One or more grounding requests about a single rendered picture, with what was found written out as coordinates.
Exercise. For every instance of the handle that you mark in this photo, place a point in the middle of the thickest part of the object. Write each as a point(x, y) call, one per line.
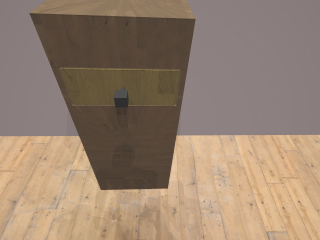
point(121, 98)

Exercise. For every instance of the drawer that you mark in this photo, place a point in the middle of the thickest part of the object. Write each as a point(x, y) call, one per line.
point(96, 86)

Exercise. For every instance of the cabinet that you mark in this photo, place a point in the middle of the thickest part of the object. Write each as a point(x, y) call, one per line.
point(132, 147)

